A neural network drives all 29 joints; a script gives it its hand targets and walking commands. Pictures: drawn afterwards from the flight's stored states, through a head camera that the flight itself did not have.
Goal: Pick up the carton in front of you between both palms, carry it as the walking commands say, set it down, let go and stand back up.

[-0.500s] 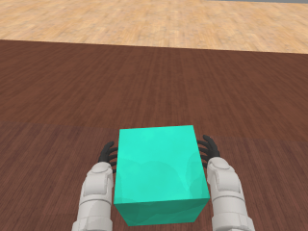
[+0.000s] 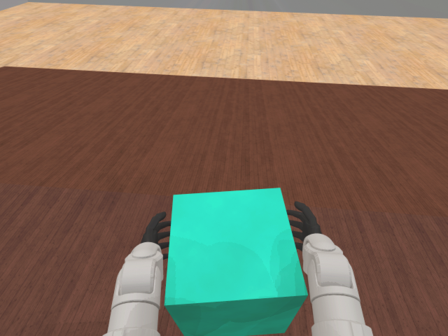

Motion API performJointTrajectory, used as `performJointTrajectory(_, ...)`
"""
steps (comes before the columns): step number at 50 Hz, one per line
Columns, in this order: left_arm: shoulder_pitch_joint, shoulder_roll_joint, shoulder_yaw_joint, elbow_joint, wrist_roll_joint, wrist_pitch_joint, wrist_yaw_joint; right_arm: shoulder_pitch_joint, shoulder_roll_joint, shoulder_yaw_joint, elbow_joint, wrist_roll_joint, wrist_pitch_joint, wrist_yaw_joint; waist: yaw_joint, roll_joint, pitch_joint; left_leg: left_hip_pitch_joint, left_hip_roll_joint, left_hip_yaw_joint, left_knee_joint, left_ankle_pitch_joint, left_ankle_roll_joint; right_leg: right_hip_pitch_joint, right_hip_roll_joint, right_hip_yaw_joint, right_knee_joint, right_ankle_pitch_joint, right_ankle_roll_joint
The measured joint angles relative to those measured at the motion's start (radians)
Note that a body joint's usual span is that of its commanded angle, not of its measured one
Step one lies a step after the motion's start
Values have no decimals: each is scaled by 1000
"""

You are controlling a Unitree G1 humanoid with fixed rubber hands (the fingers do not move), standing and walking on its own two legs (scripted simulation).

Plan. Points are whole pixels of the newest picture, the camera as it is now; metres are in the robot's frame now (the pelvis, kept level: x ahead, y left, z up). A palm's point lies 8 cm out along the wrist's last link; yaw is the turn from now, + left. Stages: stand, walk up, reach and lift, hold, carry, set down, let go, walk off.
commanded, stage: hold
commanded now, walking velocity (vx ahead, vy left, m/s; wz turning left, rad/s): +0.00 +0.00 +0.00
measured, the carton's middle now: (231, 267) +0.29 +0.00 -0.04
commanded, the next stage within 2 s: carry in 0.80 s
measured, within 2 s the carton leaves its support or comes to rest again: neither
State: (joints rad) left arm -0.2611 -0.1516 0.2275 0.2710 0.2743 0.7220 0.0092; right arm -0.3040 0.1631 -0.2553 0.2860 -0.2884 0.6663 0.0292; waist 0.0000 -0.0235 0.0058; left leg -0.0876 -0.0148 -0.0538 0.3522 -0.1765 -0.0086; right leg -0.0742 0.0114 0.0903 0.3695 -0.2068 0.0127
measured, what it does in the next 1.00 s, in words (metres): stands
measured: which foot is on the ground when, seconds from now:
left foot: down 0.00-0.98, up 1.00-1.00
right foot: down 0.00-1.00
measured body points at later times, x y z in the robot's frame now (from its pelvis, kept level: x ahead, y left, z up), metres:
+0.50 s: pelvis -0.02 +0.00 +0.00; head -0.07 +0.01 +0.44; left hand +0.28 +0.15 +0.04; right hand +0.29 -0.15 +0.05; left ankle +0.02 +0.13 -0.75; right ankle +0.00 -0.13 -0.75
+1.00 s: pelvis +0.02 -0.01 -0.01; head -0.02 -0.01 +0.44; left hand +0.32 +0.14 +0.05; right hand +0.33 -0.17 +0.06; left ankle +0.02 +0.12 -0.74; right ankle +0.00 -0.12 -0.75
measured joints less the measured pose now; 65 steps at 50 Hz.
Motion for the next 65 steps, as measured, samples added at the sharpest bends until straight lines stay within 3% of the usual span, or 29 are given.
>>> performJointTrajectory(8,37,8,-43,-56,-19,46,4,49,-13,44,-77,27,56,-12,-2,2,-10,48,1,3,-40,17,2,47,-2,4,-40,19,2)
performJointTrajectory(29,-45,-11,41,12,16,45,-15,-40,12,-29,-4,-17,58,1,-4,9,17,27,1,10,22,5,2,21,3,12,25,7,4)
performJointTrajectory(39,-28,-7,20,-6,17,56,-12,-23,7,-13,-13,-11,60,0,0,6,14,34,1,7,1,8,2,31,2,9,3,10,4)
performJointTrajectory(41,-17,-4,9,-30,4,63,-8,-14,3,2,-38,3,70,-6,3,10,-14,-8,2,12,33,-7,0,-14,4,12,36,-9,3)
performJointTrajectory(45,4,3,-7,-74,-15,87,-2,-2,0,25,-78,27,100,-19,4,17,-86,-95,6,24,93,-135,3,-122,-2,-9,140,-193,-2)
performJointTrajectory(48,21,25,-32,-165,-61,126,10,6,-2,65,-152,53,131,-36,15,23,-106,-137,21,44,126,-94,3,-163,-11,-74,156,-148,-16)
performJointTrajectory(50,24,24,-57,-205,-88,162,27,42,-13,76,-225,77,168,-44,10,31,-126,-177,32,38,201,-182,4,-164,-3,-94,144,-95,-29)
performJointTrajectory(53,45,8,-89,-271,-107,235,52,88,-37,89,-321,126,250,-61,1,18,-149,-262,35,88,336,-250,4,-146,-18,-110,103,-97,-34)
performJointTrajectory(56,66,14,-110,-358,-126,311,69,95,-49,102,-387,170,320,-76,-2,-3,-152,-331,33,139,354,-214,7,-116,-39,-102,36,-92,-21)
performJointTrajectory(60,87,16,-117,-488,-146,384,80,106,-35,118,-503,193,388,-99,-1,-33,-148,-346,25,204,212,-122,10,-79,-59,-95,15,-127,-5)
performJointTrajectory(61,94,17,-114,-521,-151,400,81,105,-23,116,-528,197,404,-103,0,-32,-147,-320,24,222,149,-90,12,-77,-59,-91,45,-156,1)
performJointTrajectory(63,111,21,-100,-570,-162,422,80,106,-21,143,-553,193,421,-106,2,-29,-149,-293,26,242,132,-9,51,-124,-68,-104,208,-224,7)
performJointTrajectory(65,142,21,-94,-595,-172,446,82,125,-26,173,-562,191,445,-115,1,-19,-151,-264,27,257,155,-63,68,-214,-67,-114,425,-255,3)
